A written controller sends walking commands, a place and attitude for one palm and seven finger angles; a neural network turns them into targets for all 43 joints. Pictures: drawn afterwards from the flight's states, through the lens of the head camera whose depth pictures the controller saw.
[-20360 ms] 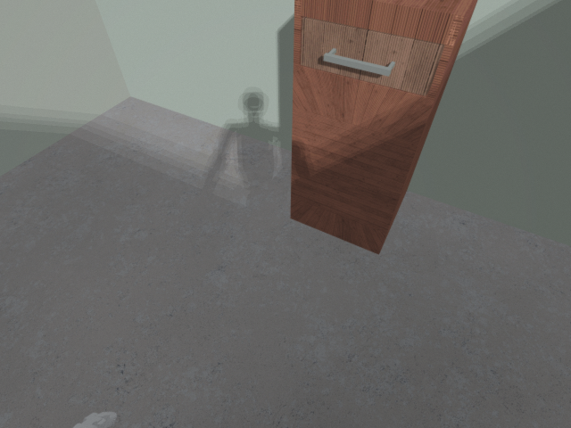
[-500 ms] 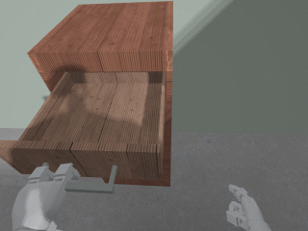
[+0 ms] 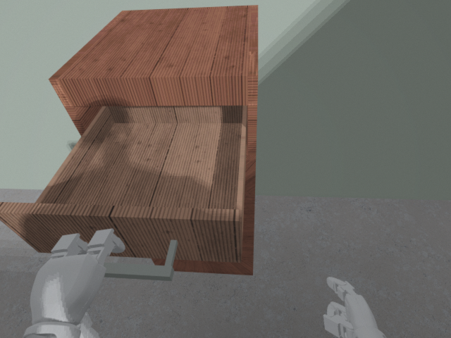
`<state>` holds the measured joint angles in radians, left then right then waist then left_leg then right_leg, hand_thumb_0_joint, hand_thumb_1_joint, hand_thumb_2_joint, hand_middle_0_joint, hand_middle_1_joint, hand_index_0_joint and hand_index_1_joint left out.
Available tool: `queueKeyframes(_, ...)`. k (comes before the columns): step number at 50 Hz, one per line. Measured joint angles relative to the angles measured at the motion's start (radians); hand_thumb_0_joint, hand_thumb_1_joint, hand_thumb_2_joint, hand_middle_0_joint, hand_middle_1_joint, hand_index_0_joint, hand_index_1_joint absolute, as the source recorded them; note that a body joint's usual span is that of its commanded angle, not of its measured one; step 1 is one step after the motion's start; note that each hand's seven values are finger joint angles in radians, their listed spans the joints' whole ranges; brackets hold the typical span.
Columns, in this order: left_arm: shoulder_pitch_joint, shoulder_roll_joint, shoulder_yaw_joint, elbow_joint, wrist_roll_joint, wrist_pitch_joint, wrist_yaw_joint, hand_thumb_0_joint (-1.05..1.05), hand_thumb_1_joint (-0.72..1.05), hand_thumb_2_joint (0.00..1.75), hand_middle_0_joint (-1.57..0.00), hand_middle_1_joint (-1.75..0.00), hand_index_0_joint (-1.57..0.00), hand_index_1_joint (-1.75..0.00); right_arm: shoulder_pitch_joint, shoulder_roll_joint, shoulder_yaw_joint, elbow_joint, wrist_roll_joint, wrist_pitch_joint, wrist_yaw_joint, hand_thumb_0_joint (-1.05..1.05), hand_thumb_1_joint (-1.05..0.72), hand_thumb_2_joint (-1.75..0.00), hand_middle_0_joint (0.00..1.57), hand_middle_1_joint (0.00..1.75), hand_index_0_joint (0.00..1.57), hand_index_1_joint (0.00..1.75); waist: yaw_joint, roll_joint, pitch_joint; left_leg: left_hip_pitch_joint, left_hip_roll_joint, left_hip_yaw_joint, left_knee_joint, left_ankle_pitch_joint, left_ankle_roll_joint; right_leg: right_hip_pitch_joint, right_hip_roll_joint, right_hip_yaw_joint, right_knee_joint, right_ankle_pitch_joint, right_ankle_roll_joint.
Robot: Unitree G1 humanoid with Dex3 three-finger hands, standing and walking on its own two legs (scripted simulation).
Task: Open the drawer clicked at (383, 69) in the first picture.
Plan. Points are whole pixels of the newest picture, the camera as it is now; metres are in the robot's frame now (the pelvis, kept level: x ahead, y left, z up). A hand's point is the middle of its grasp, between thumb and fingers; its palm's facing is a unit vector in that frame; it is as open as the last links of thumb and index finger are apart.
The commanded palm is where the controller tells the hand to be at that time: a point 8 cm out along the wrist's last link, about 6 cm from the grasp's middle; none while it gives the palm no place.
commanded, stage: lift the hand off the handle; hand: left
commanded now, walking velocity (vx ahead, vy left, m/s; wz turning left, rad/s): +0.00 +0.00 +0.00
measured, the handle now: (117, 257) +0.21 +0.21 +0.08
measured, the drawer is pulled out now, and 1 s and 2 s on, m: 0.29 0.29 0.29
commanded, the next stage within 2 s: draw the hand back to the body in 1.16 s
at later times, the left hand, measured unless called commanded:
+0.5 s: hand (81, 270) +0.17 +0.23 +0.12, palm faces +0.07 -0.13 -0.99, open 13.3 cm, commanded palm +0.14 +0.23 +0.20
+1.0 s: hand (50, 227) +0.19 +0.24 +0.20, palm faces +0.15 -0.10 -0.98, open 13.8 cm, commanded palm +0.14 +0.24 +0.27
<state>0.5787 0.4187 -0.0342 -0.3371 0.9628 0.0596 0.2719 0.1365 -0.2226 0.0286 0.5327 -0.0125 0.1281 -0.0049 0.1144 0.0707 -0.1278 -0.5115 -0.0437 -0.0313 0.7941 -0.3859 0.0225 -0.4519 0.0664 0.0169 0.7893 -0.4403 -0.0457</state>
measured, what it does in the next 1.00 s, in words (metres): stands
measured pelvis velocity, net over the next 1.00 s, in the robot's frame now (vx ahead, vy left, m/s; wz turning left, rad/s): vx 0.00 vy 0.00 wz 0.01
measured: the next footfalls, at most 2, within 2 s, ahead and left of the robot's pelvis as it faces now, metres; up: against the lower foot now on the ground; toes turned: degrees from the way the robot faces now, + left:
none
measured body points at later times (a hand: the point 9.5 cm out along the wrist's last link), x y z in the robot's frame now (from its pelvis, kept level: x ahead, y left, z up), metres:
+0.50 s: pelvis +0.00 +0.01 +0.02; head -0.01 -0.04 +0.46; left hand +0.16 +0.24 +0.17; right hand +0.24 -0.19 -0.06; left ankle +0.01 +0.11 -0.71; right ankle -0.02 -0.09 -0.71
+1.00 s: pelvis +0.00 +0.00 +0.03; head -0.03 -0.04 +0.48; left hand +0.17 +0.25 +0.25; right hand +0.25 -0.18 -0.04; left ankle +0.01 +0.11 -0.71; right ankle -0.02 -0.09 -0.71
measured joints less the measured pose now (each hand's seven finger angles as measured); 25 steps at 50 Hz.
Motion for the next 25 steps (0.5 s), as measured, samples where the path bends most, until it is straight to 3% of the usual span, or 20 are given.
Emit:
queueKeyframes(6, 0.011, 0.017, -0.002, -0.058, -0.02, 0.022, -0.026, 0.0, -0.49, 0.3, -0.32, -1.2, -0.35, -1.22, 0.002, -0.018, -0.006, -0.01, 0.007, -0.001, -0.001, 0.01, -0.91, -0.9, 0.2, 0.3, 0.2, 0.3, -0.005, 0.011, 0.006, 0.033, 0.001, 0.001, -0.024, 0.009, 0.003, 0.035, 0.0, 0.003, -0.03, 0.013, 0.003)
queueKeyframes(25, -0.039, 0.062, -0.007, -0.171, -0.073, 0.079, -0.164, 0.0, -0.49, 0.3, -0.35, -1.21, -0.42, -1.24, -0.012, -0.028, 0.008, -0.017, 0.029, -0.004, -0.003, 0.01, -0.91, -0.9, 0.2, 0.3, 0.2, 0.3, 0.014, 0.035, 0.041, 0.154, -0.003, -0.007, -0.137, 0.058, 0.008, 0.163, -0.008, 0.001, -0.154, 0.065, 0.009)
